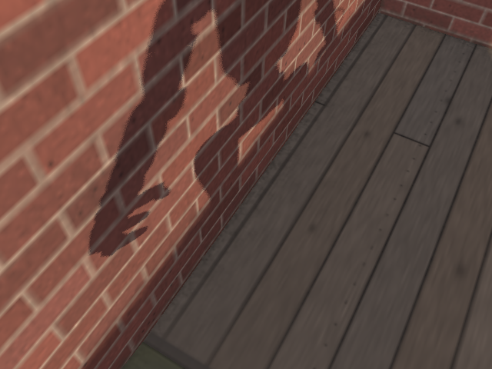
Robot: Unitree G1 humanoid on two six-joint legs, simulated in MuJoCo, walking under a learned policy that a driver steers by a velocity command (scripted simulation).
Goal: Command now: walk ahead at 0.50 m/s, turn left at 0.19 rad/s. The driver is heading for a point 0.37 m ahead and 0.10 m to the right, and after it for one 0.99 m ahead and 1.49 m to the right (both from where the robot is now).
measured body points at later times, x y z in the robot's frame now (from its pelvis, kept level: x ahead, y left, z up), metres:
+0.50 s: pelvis +0.28 -0.11 -0.06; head +0.31 -0.11 +0.39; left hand +0.40 +0.15 -0.17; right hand +0.35 -0.40 -0.17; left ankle +0.24 +0.05 -0.69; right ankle +0.30 -0.18 -0.79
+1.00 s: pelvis +0.53 -0.16 -0.04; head +0.56 -0.14 +0.40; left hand +0.72 +0.08 -0.17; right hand +0.49 -0.47 -0.14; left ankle +0.56 -0.02 -0.79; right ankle +0.48 -0.31 -0.72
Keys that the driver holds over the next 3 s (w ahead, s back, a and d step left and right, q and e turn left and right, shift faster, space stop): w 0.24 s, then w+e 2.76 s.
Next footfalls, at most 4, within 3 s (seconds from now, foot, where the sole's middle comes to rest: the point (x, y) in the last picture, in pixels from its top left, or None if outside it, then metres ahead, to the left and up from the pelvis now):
0.32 right None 0.34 -0.18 -0.83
0.78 left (269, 317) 0.60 -0.04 -0.83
1.26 right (407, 280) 0.73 -0.46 -0.83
1.76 left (408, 191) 1.06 -0.52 -0.83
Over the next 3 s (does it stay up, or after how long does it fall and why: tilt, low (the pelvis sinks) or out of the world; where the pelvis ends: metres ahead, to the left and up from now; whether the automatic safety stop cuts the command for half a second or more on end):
stays up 1.14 -1.16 -0.05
